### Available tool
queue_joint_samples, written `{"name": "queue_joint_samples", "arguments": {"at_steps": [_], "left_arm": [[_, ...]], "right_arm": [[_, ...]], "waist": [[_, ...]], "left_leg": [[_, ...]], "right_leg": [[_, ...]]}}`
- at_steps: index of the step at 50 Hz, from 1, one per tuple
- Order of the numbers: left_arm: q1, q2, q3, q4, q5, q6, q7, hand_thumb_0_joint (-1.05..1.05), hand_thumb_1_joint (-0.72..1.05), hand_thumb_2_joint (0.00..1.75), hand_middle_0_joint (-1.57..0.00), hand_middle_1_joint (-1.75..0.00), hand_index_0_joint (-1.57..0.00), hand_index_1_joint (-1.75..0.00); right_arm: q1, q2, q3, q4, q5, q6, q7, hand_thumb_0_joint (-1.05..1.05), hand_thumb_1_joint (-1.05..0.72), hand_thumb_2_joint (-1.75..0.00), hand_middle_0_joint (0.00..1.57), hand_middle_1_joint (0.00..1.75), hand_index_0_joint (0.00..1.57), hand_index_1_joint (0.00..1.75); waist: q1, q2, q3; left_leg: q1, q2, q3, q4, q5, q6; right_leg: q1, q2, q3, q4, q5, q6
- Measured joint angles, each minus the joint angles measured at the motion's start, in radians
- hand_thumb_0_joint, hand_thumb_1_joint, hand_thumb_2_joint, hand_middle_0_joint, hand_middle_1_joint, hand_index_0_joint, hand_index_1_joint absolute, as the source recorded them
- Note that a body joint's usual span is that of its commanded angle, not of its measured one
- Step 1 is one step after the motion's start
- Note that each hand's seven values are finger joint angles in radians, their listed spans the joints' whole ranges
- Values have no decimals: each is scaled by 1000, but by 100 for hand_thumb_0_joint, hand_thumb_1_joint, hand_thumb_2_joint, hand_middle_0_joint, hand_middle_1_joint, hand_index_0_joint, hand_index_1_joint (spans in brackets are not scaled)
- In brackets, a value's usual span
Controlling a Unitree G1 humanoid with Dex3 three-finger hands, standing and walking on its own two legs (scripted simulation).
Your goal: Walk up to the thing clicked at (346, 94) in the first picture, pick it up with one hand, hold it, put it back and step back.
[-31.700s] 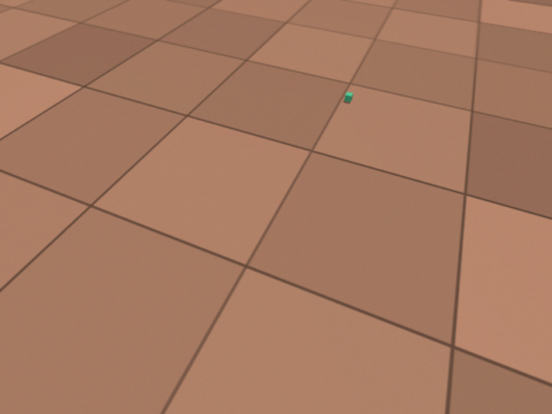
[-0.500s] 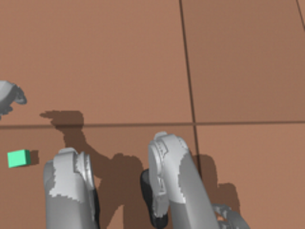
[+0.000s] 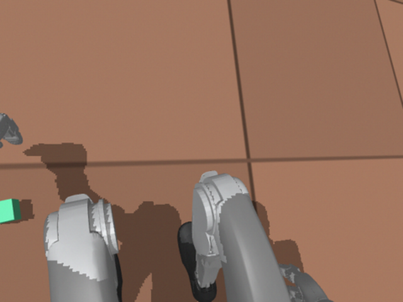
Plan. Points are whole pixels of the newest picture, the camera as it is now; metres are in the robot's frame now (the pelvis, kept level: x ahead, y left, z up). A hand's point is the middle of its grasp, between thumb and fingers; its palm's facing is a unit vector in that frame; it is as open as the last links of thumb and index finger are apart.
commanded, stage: rest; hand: left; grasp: from above
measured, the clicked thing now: (4, 211) +0.31 +0.32 -0.30
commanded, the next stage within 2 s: open in 1.22 s
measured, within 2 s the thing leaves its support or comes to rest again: neither
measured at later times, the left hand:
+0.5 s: hand (2, 150) +0.43 +0.31 -0.23, palm faces -0.49 -0.05 -0.87, open 3.6 cm
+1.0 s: hand (10, 150) +0.44 +0.30 -0.26, palm faces -0.47 -0.03 -0.88, open 3.5 cm
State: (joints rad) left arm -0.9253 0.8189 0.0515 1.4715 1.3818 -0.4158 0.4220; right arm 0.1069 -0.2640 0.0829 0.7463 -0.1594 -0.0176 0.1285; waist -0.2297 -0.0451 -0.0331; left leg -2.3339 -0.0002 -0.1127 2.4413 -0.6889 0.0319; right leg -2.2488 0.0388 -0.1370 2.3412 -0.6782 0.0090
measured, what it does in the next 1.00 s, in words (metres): stands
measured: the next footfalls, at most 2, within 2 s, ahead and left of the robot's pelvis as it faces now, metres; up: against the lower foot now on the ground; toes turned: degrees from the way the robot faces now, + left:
none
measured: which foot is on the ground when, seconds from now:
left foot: down 0.00-1.00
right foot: down 0.00-1.00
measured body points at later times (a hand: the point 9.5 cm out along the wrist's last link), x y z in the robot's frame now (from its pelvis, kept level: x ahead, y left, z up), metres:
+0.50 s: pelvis +0.00 +0.00 -0.02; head +0.26 +0.09 +0.33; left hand +0.46 +0.31 -0.18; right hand +0.06 -0.27 -0.11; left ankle +0.07 +0.11 -0.29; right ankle +0.10 -0.11 -0.29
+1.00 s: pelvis +0.01 +0.00 -0.03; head +0.26 +0.12 +0.32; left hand +0.46 +0.30 -0.21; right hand +0.07 -0.26 -0.10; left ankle +0.07 +0.11 -0.29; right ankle +0.10 -0.11 -0.29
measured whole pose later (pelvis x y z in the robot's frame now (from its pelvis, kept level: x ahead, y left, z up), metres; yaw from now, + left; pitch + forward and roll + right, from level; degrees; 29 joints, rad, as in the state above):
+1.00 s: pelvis +0.01 +0.00 -0.03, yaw -4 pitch +29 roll -12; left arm -0.93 0.94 0.10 1.63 1.44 -0.38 0.61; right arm 0.08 -0.29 0.20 0.70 -0.27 -0.13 0.18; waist -0.32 -0.12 0.06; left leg -2.37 0.01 -0.18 2.58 -0.73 0.03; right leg -2.27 0.06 -0.20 2.42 -0.68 0.02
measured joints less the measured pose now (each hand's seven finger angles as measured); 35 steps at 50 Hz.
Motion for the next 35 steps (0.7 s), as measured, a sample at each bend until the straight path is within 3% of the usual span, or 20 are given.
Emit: {"name": "queue_joint_samples", "arguments": {"at_steps": [14,24,35], "left_arm": [[-16,56,54,85,56,1,98,0,92,0,-124,0,-128,0],[-10,93,96,125,52,20,119,0,94,0,-123,-1,-129,0],[-2,122,88,143,45,11,122,0,95,0,-123,-1,-128,0]], "right_arm": [[-5,3,33,-11,-37,-33,16,0,-92,-90,20,30,21,30],[-2,-10,56,-24,-64,-52,25,0,-91,-89,20,30,21,30],[-1,-13,89,-29,-87,-62,28,0,-91,-89,20,30,21,30]], "waist": [[-42,-23,43],[-64,-35,75],[-74,-52,97]], "left_leg": [[-32,4,-20,57,-12,-2],[-41,9,-40,92,-21,-8],[-40,12,-56,118,-29,-4]], "right_leg": [[-30,7,-19,43,-1,0],[-41,14,-37,66,3,-3],[-34,21,-51,76,4,3]]}}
